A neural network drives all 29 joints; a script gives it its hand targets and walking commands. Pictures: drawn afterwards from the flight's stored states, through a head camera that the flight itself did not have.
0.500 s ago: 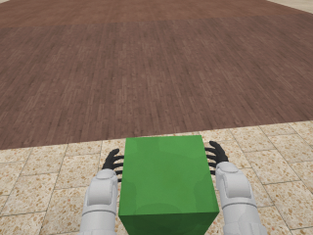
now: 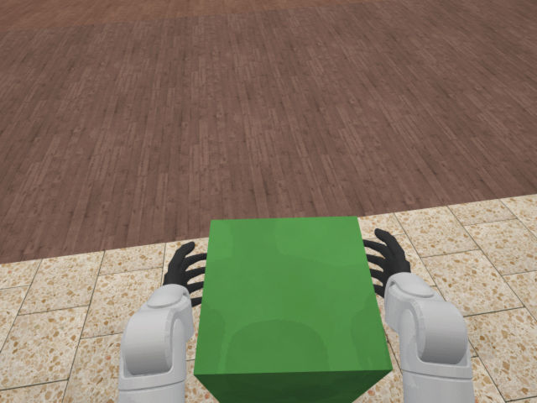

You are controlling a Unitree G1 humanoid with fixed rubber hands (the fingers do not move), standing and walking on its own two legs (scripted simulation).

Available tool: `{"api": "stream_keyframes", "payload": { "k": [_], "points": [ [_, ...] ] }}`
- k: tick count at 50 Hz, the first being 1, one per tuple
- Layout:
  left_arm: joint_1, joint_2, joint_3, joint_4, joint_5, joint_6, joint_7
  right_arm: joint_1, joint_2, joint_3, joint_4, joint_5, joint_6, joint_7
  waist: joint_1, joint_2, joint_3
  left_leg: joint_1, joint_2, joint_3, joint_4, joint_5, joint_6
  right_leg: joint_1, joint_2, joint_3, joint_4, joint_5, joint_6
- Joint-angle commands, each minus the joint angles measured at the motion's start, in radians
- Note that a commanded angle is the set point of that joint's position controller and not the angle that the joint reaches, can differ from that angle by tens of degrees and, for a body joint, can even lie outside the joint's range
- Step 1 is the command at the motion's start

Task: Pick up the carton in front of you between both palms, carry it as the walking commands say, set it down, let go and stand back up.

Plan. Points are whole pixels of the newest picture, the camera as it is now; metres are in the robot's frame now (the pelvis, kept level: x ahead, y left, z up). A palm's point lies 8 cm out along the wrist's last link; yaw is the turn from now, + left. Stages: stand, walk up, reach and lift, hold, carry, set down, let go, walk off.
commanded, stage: carry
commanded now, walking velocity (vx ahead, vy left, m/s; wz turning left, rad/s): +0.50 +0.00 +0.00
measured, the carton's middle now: (285, 318) +0.27 +0.00 +0.00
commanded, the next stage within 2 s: none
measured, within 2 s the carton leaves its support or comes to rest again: neither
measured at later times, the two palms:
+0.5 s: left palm (214, 170) +0.56 +0.13 +0.07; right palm (361, 165) +0.55 -0.17 +0.07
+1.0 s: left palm (227, 95) +0.90 +0.13 +0.07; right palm (333, 88) +0.90 -0.17 +0.08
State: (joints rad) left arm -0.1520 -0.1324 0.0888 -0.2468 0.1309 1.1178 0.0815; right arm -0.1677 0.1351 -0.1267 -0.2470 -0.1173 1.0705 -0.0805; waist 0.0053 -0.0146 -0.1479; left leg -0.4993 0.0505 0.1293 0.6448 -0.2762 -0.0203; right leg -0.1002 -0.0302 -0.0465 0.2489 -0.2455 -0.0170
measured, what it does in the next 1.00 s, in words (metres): walks ahead: left foot, then right foot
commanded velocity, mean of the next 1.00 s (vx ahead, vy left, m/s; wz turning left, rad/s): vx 0.50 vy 0.00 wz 0.00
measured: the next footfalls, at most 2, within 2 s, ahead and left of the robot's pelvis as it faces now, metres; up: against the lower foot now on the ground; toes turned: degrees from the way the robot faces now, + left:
left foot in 0.10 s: +0.17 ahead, +0.12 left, +0.00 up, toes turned +10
right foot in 0.52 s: +0.47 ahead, -0.12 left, +0.00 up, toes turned -14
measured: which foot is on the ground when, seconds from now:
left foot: up 0.00-0.08, down 0.10-0.52, up 0.54-0.96, down 0.98-1.00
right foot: down 0.00-0.12, up 0.14-0.50, down 0.52-1.00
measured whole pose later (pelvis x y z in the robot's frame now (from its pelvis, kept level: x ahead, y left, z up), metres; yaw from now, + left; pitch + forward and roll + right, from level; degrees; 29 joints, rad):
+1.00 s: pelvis +0.64 -0.01 -0.03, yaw -2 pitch +3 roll +1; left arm -0.13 -0.13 0.08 -0.43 0.11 1.24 0.09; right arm -0.15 0.13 -0.08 -0.43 -0.11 1.19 -0.09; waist 0.00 -0.02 -0.09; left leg -0.49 0.04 0.25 0.49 -0.06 0.05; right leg 0.08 -0.08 -0.21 0.43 -0.51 0.04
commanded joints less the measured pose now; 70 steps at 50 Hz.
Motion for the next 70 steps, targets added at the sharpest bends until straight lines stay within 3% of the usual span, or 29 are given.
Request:
{"api": "stream_keyframes", "payload": {
  "k": [1, 4, 5, 6, 7, 8, 10, 11, 14, 22, 25, 26, 27, 28, 29, 31, 32, 36, 45, 47, 49, 50, 51, 52, 55, 57, 60, 65, 70],
  "points": [
    [-0.447, -0.851, -0.693, -0.143, -0.399, 0.028, -0.243, -0.375, 0.891, 0.757, -0.063, 0.386, 0.080, 0.228, 0.026, -0.152, -0.129, -0.034, -0.024, 0.064, -0.142, 0.058, -0.003, 0.161, -0.199, 0.121, -0.023, 0.201, -0.118],
    [-0.435, -0.854, -0.699, -0.203, -0.422, 0.067, -0.252, -0.323, 0.903, 0.733, -0.096, 0.387, 0.116, 0.232, 0.004, -0.079, -0.166, 0.375, -0.050, 0.124, -0.270, 0.113, 0.021, -0.075, -0.153, 0.023, 0.182, 0.221, -0.066],
    [-0.481, -0.830, -0.705, -0.229, -0.436, 0.078, -0.253, -0.340, 0.890, 0.723, -0.107, 0.390, 0.126, 0.232, -0.013, -0.011, -0.217, 0.583, 0.039, 0.023, -0.267, 0.048, 0.049, -0.231, -0.118, -0.032, 0.355, 0.173, -0.033],
    [-0.529, -0.808, -0.707, -0.261, -0.451, 0.097, -0.253, -0.344, 0.861, 0.703, -0.099, 0.378, 0.133, 0.228, -0.029, 0.228, -0.260, 0.742, 0.300, -0.393, -0.389, -0.201, 0.145, -0.483, -0.025, -0.115, 0.653, -0.075, 0.026],
    [-0.577, -0.792, -0.719, -0.281, -0.471, 0.114, -0.252, -0.358, 0.856, 0.690, -0.085, 0.371, 0.138, 0.222, -0.034, 0.297, -0.231, 0.768, 0.429, -0.646, -0.454, -0.220, 0.254, -0.662, 0.023, -0.047, 0.814, -0.257, 0.012],
    [-0.604, -0.801, -0.719, -0.278, -0.489, 0.121, -0.254, -0.385, 0.868, 0.690, -0.109, 0.382, 0.146, 0.217, -0.034, 0.202, -0.207, 0.714, 0.432, -0.619, -0.449, -0.175, 0.269, -0.695, -0.045, 0.021, 0.918, -0.252, -0.009],
    [-0.613, -0.826, -0.702, -0.246, -0.497, 0.126, -0.254, -0.440, 0.891, 0.697, -0.127, 0.402, 0.158, 0.212, -0.028, 0.070, -0.187, 0.592, 0.367, -0.451, -0.479, -0.133, 0.213, -0.666, -0.110, 0.037, 0.896, -0.144, -0.026],
    [-0.605, -0.832, -0.695, -0.228, -0.491, 0.126, -0.251, -0.459, 0.902, 0.704, -0.126, 0.410, 0.161, 0.214, -0.024, 0.062, -0.170, 0.543, 0.337, -0.364, -0.502, -0.112, 0.182, -0.629, -0.120, 0.027, 0.816, -0.103, -0.019],
    [-0.550, -0.856, -0.683, -0.172, -0.452, 0.124, -0.238, -0.449, 0.910, 0.716, -0.099, 0.427, 0.170, 0.227, -0.022, 0.115, -0.156, 0.514, 0.272, -0.191, -0.524, 0.025, 0.155, -0.560, -0.091, -0.041, 0.634, -0.008, 0.010],
    [-0.485, -0.893, -0.681, -0.158, -0.397, 0.099, -0.227, -0.393, 0.921, 0.722, -0.075, 0.420, 0.154, 0.259, -0.027, 0.181, -0.055, 0.533, 0.203, -0.001, -0.450, 0.294, 0.120, -0.426, -0.029, -0.167, 0.277, 0.175, 0.010],
    [-0.471, -0.882, -0.681, -0.163, -0.400, 0.093, -0.235, -0.393, 0.913, 0.730, -0.087, 0.408, 0.148, 0.259, -0.001, 0.146, -0.098, 0.472, 0.162, 0.099, -0.208, 0.460, 0.075, -0.152, 0.034, -0.254, 0.198, 0.130, -0.012],
    [-0.465, -0.877, -0.678, -0.157, -0.402, 0.092, -0.238, -0.385, 0.900, 0.731, -0.088, 0.404, 0.148, 0.258, 0.012, 0.097, -0.168, 0.359, 0.129, 0.127, -0.018, 0.438, 0.044, 0.065, 0.018, -0.223, 0.207, 0.077, -0.019],
    [-0.447, -0.860, -0.669, -0.145, -0.396, 0.089, -0.241, -0.393, 0.891, 0.735, -0.102, 0.404, 0.151, 0.257, 0.030, -0.083, -0.238, 0.145, 0.068, 0.120, 0.258, 0.214, -0.005, 0.247, -0.213, 0.148, 0.085, -0.167, -0.075],
    [-0.450, -0.874, -0.673, -0.121, -0.401, 0.080, -0.247, -0.418, 0.895, 0.746, -0.124, 0.407, 0.154, 0.256, 0.025, -0.308, -0.270, -0.147, -0.048, 0.044, 0.508, -0.185, -0.025, 0.423, -0.415, 0.534, -0.029, -0.171, -0.203],
    [-0.439, -0.899, -0.678, -0.134, -0.416, 0.074, -0.249, -0.413, 0.905, 0.752, -0.111, 0.412, 0.149, 0.257, 0.019, -0.249, -0.253, -0.222, 0.008, -0.082, 0.617, -0.204, 0.008, 0.383, -0.419, 0.524, -0.046, -0.021, -0.212],
    [-0.476, -0.961, -0.700, -0.171, -0.430, 0.056, -0.251, -0.428, 0.963, 0.764, -0.119, 0.420, 0.127, 0.261, 0.016, -0.070, -0.253, -0.226, 0.079, -0.118, 0.603, -0.109, 0.050, 0.300, -0.363, 0.337, 0.005, 0.189, -0.169],
    [-0.497, -0.980, -0.712, -0.196, -0.438, 0.047, -0.252, -0.415, 0.988, 0.767, -0.117, 0.421, 0.116, 0.261, 0.013, -0.026, -0.244, -0.195, 0.101, -0.123, 0.538, -0.053, 0.051, 0.248, -0.345, 0.259, -0.007, 0.241, -0.141],
    [-0.468, -0.979, -0.739, -0.248, -0.466, 0.031, -0.263, -0.322, 1.016, 0.772, -0.125, 0.392, 0.082, 0.243, 0.012, -0.088, -0.232, -0.156, 0.076, -0.049, 0.330, 0.031, 0.030, 0.219, -0.284, 0.074, -0.053, 0.271, -0.112],
    [-0.405, -0.825, -0.706, -0.282, -0.439, 0.074, -0.258, -0.312, 0.887, 0.759, -0.201, 0.390, 0.125, 0.224, 0.016, -0.135, -0.053, -0.051, 0.008, 0.094, -0.126, 0.274, 0.040, 0.207, -0.201, -0.124, -0.047, 0.463, -0.080],
    [-0.404, -0.796, -0.693, -0.270, -0.423, 0.092, -0.251, -0.322, 0.856, 0.747, -0.192, 0.395, 0.145, 0.229, 0.011, -0.144, -0.053, 0.054, -0.014, 0.122, -0.157, 0.261, 0.056, 0.211, -0.200, -0.154, 0.040, 0.584, -0.059],
    [-0.421, -0.771, -0.688, -0.266, -0.419, 0.110, -0.246, -0.319, 0.831, 0.724, -0.164, 0.393, 0.160, 0.235, -0.017, -0.089, -0.139, 0.364, -0.072, 0.180, -0.191, 0.152, 0.061, 0.101, -0.141, -0.224, 0.324, 0.609, -0.021],
    [-0.443, -0.754, -0.685, -0.263, -0.417, 0.118, -0.245, -0.319, 0.826, 0.715, -0.157, 0.391, 0.168, 0.238, -0.039, 0.015, -0.192, 0.545, 0.086, -0.033, -0.233, 0.022, 0.073, -0.064, -0.123, -0.200, 0.545, 0.348, 0.006],
    [-0.474, -0.766, -0.699, -0.285, -0.424, 0.132, -0.240, -0.331, 0.810, 0.697, -0.117, 0.384, 0.165, 0.243, -0.043, 0.286, -0.285, 0.784, 0.363, -0.525, -0.354, -0.155, 0.234, -0.390, 0.004, -0.159, 0.871, 0.057, 0.053],
    [-0.479, -0.766, -0.694, -0.264, -0.422, 0.132, -0.243, -0.319, 0.848, 0.704, -0.099, 0.403, 0.165, 0.246, -0.032, 0.294, -0.242, 0.771, 0.395, -0.650, -0.451, 0.020, 0.260, -0.545, 0.038, -0.039, 1.009, -0.225, 0.031],
    [-0.514, -0.886, -0.706, -0.230, -0.432, 0.103, -0.249, -0.399, 0.947, 0.730, -0.138, 0.426, 0.148, 0.254, -0.024, 0.052, -0.223, 0.622, 0.322, -0.325, -0.393, 0.343, 0.184, -0.538, -0.095, 0.044, 0.985, -0.102, -0.020],
    [-0.514, -0.926, -0.717, -0.232, -0.432, 0.085, -0.245, -0.421, 0.977, 0.741, -0.157, 0.437, 0.136, 0.259, -0.015, 0.089, -0.230, 0.561, 0.278, -0.204, -0.428, 0.304, 0.133, -0.479, -0.099, 0.017, 0.864, -0.023, -0.011],
    [-0.478, -0.935, -0.723, -0.235, -0.417, 0.068, -0.228, -0.393, 0.962, 0.738, -0.171, 0.443, 0.131, 0.267, -0.015, 0.137, -0.202, 0.567, 0.244, -0.103, -0.460, 0.294, 0.131, -0.502, -0.082, -0.040, 0.712, 0.035, 0.011],
    [-0.522, -0.873, -0.732, -0.303, -0.424, 0.083, -0.209, -0.398, 0.876, 0.721, -0.209, 0.437, 0.144, 0.260, -0.021, 0.159, -0.108, 0.601, 0.199, -0.012, -0.467, 0.370, 0.141, -0.545, -0.060, -0.116, 0.439, 0.150, 0.029],
    [-0.702, -0.718, -0.709, -0.327, -0.458, 0.141, -0.201, -0.549, 0.727, 0.699, -0.224, 0.428, 0.182, 0.221, -0.036, 0.175, -0.048, 0.611, 0.187, 0.041, -0.405, 0.471, 0.132, -0.447, -0.029, -0.154, 0.291, 0.223, -0.023]
  ]
}}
